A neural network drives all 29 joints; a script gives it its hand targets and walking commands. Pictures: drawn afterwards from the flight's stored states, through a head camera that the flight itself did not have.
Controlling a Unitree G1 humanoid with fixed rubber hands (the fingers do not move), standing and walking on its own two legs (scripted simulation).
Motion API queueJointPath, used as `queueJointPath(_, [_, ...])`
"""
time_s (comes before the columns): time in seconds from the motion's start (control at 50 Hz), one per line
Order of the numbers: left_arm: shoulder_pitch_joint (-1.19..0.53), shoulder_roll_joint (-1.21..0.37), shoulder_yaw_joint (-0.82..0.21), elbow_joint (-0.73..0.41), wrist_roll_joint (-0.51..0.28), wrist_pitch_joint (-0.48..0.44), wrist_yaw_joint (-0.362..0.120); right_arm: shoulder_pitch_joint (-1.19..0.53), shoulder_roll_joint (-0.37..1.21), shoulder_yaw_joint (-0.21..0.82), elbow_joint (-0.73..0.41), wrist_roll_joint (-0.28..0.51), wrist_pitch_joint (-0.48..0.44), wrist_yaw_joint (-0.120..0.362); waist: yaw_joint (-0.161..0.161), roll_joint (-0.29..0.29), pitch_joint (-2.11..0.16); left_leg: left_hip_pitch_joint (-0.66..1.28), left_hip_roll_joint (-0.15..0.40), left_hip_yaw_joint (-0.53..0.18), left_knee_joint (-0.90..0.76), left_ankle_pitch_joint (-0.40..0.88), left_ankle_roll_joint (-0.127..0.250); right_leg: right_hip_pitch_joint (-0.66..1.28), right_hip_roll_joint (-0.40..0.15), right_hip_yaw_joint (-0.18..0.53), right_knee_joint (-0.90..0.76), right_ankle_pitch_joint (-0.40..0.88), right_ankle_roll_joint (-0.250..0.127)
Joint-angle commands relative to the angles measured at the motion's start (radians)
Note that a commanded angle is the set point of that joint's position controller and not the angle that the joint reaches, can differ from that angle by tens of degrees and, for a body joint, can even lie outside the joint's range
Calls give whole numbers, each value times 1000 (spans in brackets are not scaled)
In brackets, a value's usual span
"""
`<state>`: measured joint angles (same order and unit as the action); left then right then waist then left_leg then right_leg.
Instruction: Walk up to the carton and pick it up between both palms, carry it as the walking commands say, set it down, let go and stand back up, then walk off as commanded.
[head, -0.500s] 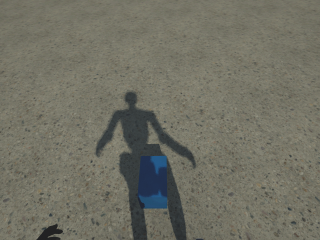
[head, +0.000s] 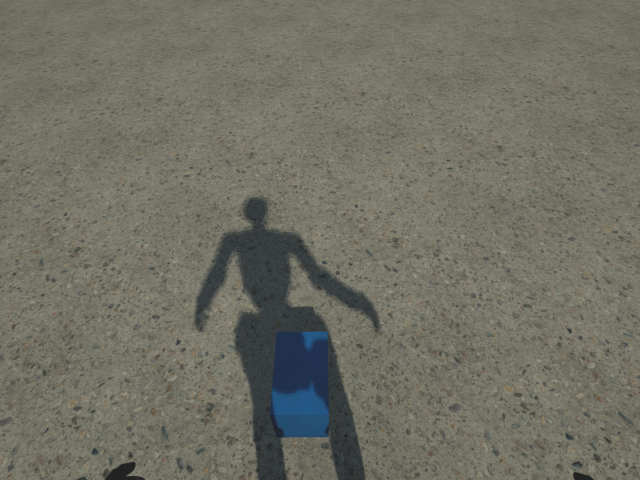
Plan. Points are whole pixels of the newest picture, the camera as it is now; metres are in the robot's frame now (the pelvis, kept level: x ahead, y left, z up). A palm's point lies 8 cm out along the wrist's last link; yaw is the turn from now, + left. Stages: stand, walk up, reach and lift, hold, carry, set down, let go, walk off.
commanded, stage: walk up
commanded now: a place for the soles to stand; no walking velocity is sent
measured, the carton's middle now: (302, 383) +0.54 +0.11 -0.68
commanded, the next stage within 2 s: none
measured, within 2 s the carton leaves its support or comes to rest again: neither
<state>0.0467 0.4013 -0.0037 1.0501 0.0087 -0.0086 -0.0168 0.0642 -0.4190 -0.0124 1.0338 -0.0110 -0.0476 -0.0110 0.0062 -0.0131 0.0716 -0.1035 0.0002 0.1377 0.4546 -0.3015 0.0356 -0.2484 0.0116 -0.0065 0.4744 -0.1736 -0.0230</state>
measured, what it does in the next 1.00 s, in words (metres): stands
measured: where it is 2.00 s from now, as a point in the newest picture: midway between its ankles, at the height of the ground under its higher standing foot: outside the picture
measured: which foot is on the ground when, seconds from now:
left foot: down 0.00-0.90, up 0.92-1.00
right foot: down 0.00-1.00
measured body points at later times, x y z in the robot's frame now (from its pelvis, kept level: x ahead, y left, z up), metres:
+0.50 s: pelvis +0.03 -0.03 +0.01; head +0.04 -0.04 +0.46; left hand +0.15 +0.28 -0.10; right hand +0.14 -0.35 -0.11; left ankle -0.03 +0.09 -0.74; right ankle +0.05 -0.10 -0.74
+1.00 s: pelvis +0.04 -0.03 +0.00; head +0.05 -0.05 +0.45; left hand +0.12 +0.31 -0.09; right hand +0.16 -0.36 -0.11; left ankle -0.03 +0.11 -0.69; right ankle +0.05 -0.10 -0.74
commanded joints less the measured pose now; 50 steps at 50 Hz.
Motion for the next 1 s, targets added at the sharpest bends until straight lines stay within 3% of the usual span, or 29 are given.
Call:
queueJointPath(0.0, [-51,176,36,-26,1,-12,2,-47,-183,-33,-26,-2,-8,-2,0,7,-58,-44,141,-140,-173,-28,6,60,-116,135,-105,53,-35])
queueJointPath(0.16, [-44,162,42,-9,4,-16,3,-31,-170,-35,-4,-5,-4,-1,-7,-12,-82,11,144,-132,-190,60,-7,78,-126,146,-152,104,-32])
queueJointPath(0.46, [-42,156,56,-17,6,-16,11,-17,-157,-37,-3,-7,6,-6,-8,4,-122,31,157,-120,-183,176,-26,148,-138,151,-157,256,-42])
queueJointPath(0.88, [-45,161,66,-12,8,-12,10,-2,-151,-45,-23,-14,15,-7,-8,4,-117,33,157,-115,-177,161,-26,161,-135,167,-185,229,-44])
queueJointPath(0.9, [221,304,127,6,13,-40,49,-21,-234,-99,-115,-64,58,27,74,92,-103,-236,70,-61,96,-82,-7,398,-223,297,-170,67,-91])
queueJointPath(0.92, [321,365,152,9,16,-52,71,-35,-196,-89,-157,-67,81,40,110,19,-116,-461,57,-161,341,-251,2,504,-341,465,-186,-61,-151])
queueJointPath(0.94, [275,360,154,-37,15,-63,84,-12,-178,-87,-176,-68,98,49,84,12,-91,-547,75,-306,523,-236,2,450,-414,501,-207,-78,-190])
queueJointPath(0.96, [226,325,146,-81,11,-69,88,16,-171,-90,-186,-63,106,58,54,40,-57,-549,86,-376,593,-178,-1,356,-404,448,-221,-81,-186])
queueJointPath(0.98, [195,297,141,-106,11,-78,88,45,-181,-102,-196,-63,106,69,28,54,-40,-533,89,-398,612,-120,-7,291,-366,386,-239,-101,-160])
